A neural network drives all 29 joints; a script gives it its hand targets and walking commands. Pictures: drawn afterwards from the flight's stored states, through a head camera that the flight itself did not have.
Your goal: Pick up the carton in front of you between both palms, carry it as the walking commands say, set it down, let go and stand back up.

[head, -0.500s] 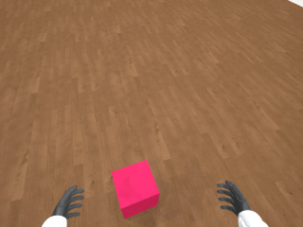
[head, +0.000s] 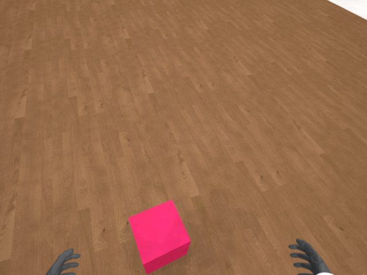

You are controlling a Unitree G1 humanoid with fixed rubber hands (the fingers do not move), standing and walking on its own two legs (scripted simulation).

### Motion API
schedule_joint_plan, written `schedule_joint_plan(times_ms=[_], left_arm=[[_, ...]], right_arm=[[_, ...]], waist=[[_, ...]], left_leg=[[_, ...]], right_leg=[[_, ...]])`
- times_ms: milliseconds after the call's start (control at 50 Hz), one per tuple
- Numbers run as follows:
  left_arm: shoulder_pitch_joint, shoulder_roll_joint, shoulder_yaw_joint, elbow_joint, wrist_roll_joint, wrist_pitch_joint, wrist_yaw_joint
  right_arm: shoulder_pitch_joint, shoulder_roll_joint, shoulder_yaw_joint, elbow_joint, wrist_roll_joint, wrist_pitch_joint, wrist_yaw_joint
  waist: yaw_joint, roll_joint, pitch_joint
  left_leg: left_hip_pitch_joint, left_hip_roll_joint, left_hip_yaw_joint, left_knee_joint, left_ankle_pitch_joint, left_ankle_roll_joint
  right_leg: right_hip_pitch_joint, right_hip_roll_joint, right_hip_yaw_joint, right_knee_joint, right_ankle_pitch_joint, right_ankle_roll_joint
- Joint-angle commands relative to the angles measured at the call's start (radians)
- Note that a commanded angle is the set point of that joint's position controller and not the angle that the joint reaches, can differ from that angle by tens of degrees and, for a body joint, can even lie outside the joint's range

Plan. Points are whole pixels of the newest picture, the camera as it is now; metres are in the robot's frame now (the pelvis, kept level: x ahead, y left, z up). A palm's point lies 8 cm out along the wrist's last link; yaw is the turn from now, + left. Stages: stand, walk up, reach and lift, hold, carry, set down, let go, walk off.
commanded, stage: stand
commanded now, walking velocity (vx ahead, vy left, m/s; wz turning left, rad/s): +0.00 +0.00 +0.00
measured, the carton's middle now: (159, 237) +0.36 +0.08 -0.64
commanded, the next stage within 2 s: none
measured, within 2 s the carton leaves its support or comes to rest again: neither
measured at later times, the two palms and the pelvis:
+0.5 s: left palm out of the picture +0.09 +0.29 -0.11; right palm out of the picture +0.09 -0.31 -0.08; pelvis -0.01 +0.00 +0.01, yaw +0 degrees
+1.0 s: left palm out of the picture +0.06 +0.30 -0.11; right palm out of the picture +0.06 -0.32 -0.08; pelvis -0.03 -0.01 +0.01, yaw +0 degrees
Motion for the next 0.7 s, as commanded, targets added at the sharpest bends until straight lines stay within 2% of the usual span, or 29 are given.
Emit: schedule_joint_plan(times_ms=[0, 160, 520, 680], left_arm=[[0.001, 0.128, 0.023, -0.026, -0.003, -0.011, 0.011], [-0.021, 0.14, 0.015, 0.018, -0.003, -0.014, 0.013], [-0.05, 0.161, 0.003, 0.117, -0.003, -0.02, 0.0], [-0.053, 0.171, 0.0, 0.154, -0.004, -0.022, -0.004]], right_arm=[[-0.01, -0.178, -0.037, -0.014, 0.005, -0.009, -0.007], [-0.039, -0.184, -0.029, 0.034, 0.009, -0.009, -0.008], [-0.074, -0.215, -0.019, 0.132, 0.012, -0.015, -0.001], [-0.082, -0.227, -0.017, 0.168, 0.016, -0.018, 0.002]], waist=[[-0.002, 0.053, -0.086], [-0.003, 0.053, -0.081], [-0.006, 0.059, -0.007], [-0.005, 0.058, 0.002]], left_leg=[[0.162, 0.129, -0.11, -0.047, 0.482, -0.01], [0.162, 0.132, -0.107, -0.064, 0.455, -0.008], [0.15, 0.139, -0.131, -0.167, 0.223, -0.015], [0.153, 0.142, -0.142, -0.193, 0.178, -0.015]], right_leg=[[-0.053, -0.066, 0.016, -0.032, 0.413, -0.013], [-0.033, -0.075, 0.023, -0.056, 0.412, -0.019], [-0.053, -0.082, 0.05, -0.154, 0.22, -0.038], [-0.056, -0.084, 0.054, -0.174, 0.191, -0.041]])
